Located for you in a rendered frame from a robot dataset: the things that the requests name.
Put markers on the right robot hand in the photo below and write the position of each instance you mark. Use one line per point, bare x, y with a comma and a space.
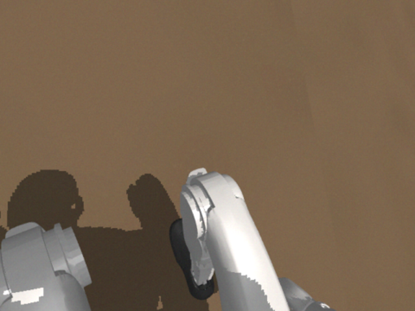
297, 298

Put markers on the right robot foot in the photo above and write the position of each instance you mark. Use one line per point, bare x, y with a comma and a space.
182, 256

